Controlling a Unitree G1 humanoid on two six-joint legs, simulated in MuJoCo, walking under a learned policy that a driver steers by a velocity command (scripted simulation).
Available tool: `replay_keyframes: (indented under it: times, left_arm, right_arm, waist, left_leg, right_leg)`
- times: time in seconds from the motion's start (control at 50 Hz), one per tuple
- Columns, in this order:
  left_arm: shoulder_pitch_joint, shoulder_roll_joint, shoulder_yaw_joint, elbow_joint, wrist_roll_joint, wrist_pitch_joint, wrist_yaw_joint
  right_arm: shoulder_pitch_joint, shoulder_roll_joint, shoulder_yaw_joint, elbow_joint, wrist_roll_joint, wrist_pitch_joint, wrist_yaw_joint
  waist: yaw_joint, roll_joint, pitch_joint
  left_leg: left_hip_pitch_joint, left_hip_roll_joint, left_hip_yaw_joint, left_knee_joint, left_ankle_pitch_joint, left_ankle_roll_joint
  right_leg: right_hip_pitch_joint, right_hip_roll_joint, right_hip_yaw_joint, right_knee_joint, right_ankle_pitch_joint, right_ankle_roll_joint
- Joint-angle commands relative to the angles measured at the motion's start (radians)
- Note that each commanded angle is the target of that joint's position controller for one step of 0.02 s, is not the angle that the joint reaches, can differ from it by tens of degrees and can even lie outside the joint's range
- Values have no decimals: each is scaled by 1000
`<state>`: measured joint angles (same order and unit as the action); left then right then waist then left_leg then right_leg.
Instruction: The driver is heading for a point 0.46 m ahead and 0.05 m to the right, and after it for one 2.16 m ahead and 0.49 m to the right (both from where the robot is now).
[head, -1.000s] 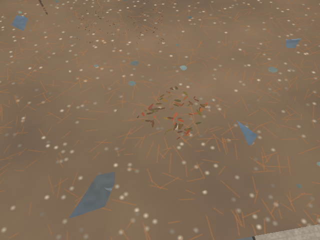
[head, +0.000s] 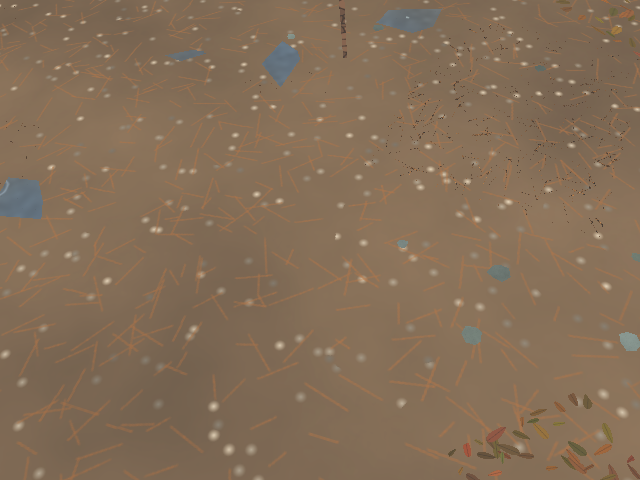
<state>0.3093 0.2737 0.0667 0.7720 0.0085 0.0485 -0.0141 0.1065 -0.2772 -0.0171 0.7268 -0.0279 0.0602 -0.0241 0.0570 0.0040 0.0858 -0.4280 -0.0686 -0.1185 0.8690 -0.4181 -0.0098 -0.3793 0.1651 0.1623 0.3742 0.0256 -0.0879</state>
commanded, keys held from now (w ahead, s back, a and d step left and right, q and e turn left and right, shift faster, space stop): e+shift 0.30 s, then shift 0.18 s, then q+shift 0.06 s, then w+q+shift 0.16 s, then q+shift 0.30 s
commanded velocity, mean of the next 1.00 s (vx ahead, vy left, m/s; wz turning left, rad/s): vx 0.14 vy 0.00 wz -0.14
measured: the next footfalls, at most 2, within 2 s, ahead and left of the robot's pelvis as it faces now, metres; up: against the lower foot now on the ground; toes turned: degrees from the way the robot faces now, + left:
left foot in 0.12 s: +0.08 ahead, +0.11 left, +0.00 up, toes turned -16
right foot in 0.48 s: -0.02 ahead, -0.13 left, +0.00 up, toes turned -23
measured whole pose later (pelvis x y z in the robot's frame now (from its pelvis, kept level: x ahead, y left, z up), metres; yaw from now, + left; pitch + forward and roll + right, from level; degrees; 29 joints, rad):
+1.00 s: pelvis +0.11 -0.01 -0.02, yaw -7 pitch +1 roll -2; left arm 0.29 0.29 0.06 0.81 0.01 -0.03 0.01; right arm 0.16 -0.31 -0.07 0.67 -0.04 0.02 0.06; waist 0.02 -0.01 0.06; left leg -0.48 0.01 0.09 0.64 -0.16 0.10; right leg -0.06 -0.12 -0.26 0.67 -0.49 0.04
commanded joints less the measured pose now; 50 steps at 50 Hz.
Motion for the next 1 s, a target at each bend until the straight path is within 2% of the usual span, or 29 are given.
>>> replay_keyframes:
  times: [0.02,0.08,0.12,0.14,0.16,0.18,0.2,0.22,0.26,0.32,0.4,0.44,0.46,0.48,0.5,0.52,0.54,0.56,0.58,0.62,0.66,0.7,0.76,0.84,0.88,0.92,0.96,0.98,1.0]
  left_arm:
    - [-36,187,64,-78,-1,4,4]
    - [-98,181,74,-93,0,12,0]
    - [-176,163,74,-123,-8,4,-7]
    - [-96,106,63,-113,-25,1,-3]
    - [-70,102,72,-108,-24,2,4]
    - [-72,217,92,-78,15,-2,6]
    - [-42,194,90,-74,22,1,-5]
    - [-14,166,77,-75,28,9,-13]
    - [-19,128,52,-83,18,26,-35]
    - [-165,119,31,-151,4,28,-57]
    - [-171,104,14,-165,-14,29,-46]
    - [-139,105,13,-152,-8,25,-30]
    - [-104,105,11,-136,4,15,-20]
    - [-73,155,20,-126,20,3,-10]
    - [-79,272,34,-155,14,-11,-3]
    - [-36,201,17,-139,2,-21,8]
    - [-96,103,-20,-125,9,-28,15]
    - [-102,113,-15,-105,17,-23,18]
    - [-75,153,-1,-89,26,-17,21]
    - [-64,163,1,-78,30,-24,23]
    - [-54,151,2,-64,25,-53,25]
    - [-43,134,5,-53,24,-83,29]
    - [-38,100,0,-40,29,-104,37]
    - [-70,118,7,-29,25,-111,37]
    - [-82,140,15,-27,20,-105,39]
    - [-71,163,24,-22,12,-96,40]
    - [-67,176,29,-21,-9,-86,32]
    - [-68,168,25,-25,-19,-82,20]
    - [-14,87,1,-44,-2,-83,10]
  right_arm:
    - [103,-106,-29,-21,11,-12,-13]
    - [175,-106,-28,3,16,-35,-27]
    - [322,-145,-40,34,9,-54,-51]
    - [285,-217,-60,13,18,-60,-70]
    - [67,-278,-71,-58,11,-54,-70]
    - [-73,-175,-44,-96,-7,-53,-62]
    - [-88,-120,-28,-112,-6,-57,-60]
    - [-87,-106,-22,-108,-7,-62,-54]
    - [-41,-114,-22,-110,-8,-64,-44]
    - [139,-163,-45,-67,-8,-60,-27]
    - [171,-220,-73,-43,-10,-57,6]
    - [154,-221,-76,-36,5,-55,15]
    - [146,-213,-75,-32,18,-54,15]
    - [186,-184,-69,-28,19,-56,16]
    - [219,-41,-28,-87,7,-54,27]
    - [138,-75,-28,-70,16,-31,12]
    - [131,-70,-25,-57,35,-20,15]
    - [149,-95,-32,-41,28,-24,25]
    - [144,-141,-49,-26,10,-26,38]
    - [138,-177,-70,-7,7,-25,65]
    - [119,-148,-74,-8,14,-36,80]
    - [115,-119,-74,-6,8,-44,84]
    - [102,-82,-71,-12,-3,-45,86]
    - [54,-50,-57,-63,-1,-38,108]
    - [41,-54,-55,-86,2,-36,114]
    - [44,-68,-62,-104,2,-31,110]
    - [159,-87,-77,-86,-5,-35,85]
    - [304,-111,-92,-43,-16,-47,61]
    - [338,-227,-119,-41,-21,-53,40]
  waist:
    - [-47,-165,-134]
    - [-73,-207,-129]
    - [-145,-222,-124]
    - [-100,-3,-174]
    - [-52,303,-135]
    - [1,109,-51]
    - [28,64,-92]
    - [43,52,-103]
    - [4,104,-92]
    - [-110,155,-97]
    - [-117,221,-143]
    - [-83,233,-139]
    - [-48,197,-138]
    - [-41,85,-174]
    - [-76,-267,-211]
    - [13,-194,-249]
    - [-28,-155,-187]
    - [-34,-178,-157]
    - [-11,-207,-116]
    - [0,-218,-30]
    - [-12,-159,9]
    - [-22,-122,1]
    - [-30,-65,27]
    - [-44,-97,32]
    - [-46,-117,15]
    - [-46,-119,-15]
    - [-96,-85,-103]
    - [-166,-13,-191]
    - [-149,167,-231]
  left_leg:
    - [75,-49,38,-103,21,14]
    - [233,-93,54,-301,19,51]
    - [461,-74,74,-590,76,88]
    - [512,148,-132,-721,-74,124]
    - [308,446,-476,-786,-162,242]
    - [177,423,-325,-763,33,246]
    - [137,375,-228,-693,190,226]
    - [150,322,-121,-641,322,202]
    - [228,256,15,-579,440,187]
    - [395,301,36,-514,679,213]
    - [358,311,90,-430,767,188]
    - [332,295,112,-361,748,158]
    - [281,274,144,-299,687,117]
    - [147,248,181,-185,505,59]
    - [-113,134,259,1,-119,-26]
    - [-35,145,129,38,-201,-21]
    - [10,149,97,25,-166,-15]
    - [-30,133,117,35,-120,-2]
    - [-88,119,128,76,-59,11]
    - [-173,95,85,120,43,31]
    - [-286,94,58,144,125,41]
    - [-362,110,59,179,167,37]
    - [-373,142,93,169,181,12]
    - [-233,175,141,7,235,11]
    - [-125,151,194,-92,230,37]
    - [-54,108,249,-144,195,68]
    - [93,27,279,-209,162,111]
    - [272,-17,254,-302,232,144]
    - [440,183,-45,-393,375,198]
  right_leg:
    - [81,-211,399,-252,-581,22]
    - [24,-159,386,-277,-556,76]
    - [-92,-71,316,-271,-540,181]
    - [-123,-9,216,-9,-614,199]
    - [-192,88,-23,423,-607,187]
    - [-212,-40,-51,627,-493,177]
    - [-140,-42,-63,733,-455,157]
    - [-132,-60,-71,821,-417,146]
    - [-197,-91,-124,813,-386,149]
    - [-231,-138,-166,620,-446,166]
    - [-12,-93,-231,364,-517,124]
    - [77,-74,-246,174,-406,104]
    - [174,-75,-236,-12,-247,92]
    - [347,-168,-100,-79,-142,73]
    - [494,-524,278,-49,348,-30]
    - [376,-557,195,0,519,-159]
    - [320,-497,103,-20,467,-153]
    - [341,-443,70,-85,100,-118]
    - [356,-407,70,-157,-266,-91]
    - [336,-398,74,-260,-610,-58]
    - [394,-429,59,-297,-618,-45]
    - [448,-453,14,-305,-572,-47]
    - [427,-470,-110,-285,-321,-79]
    - [323,-460,-275,-198,-10,-67]
    - [287,-448,-339,-127,117,-39]
    - [302,-450,-368,-16,275,-16]
    - [306,-433,-398,250,464,10]
    - [233,-395,-415,500,360,49]
    - [-4,-307,-411,791,-323,106]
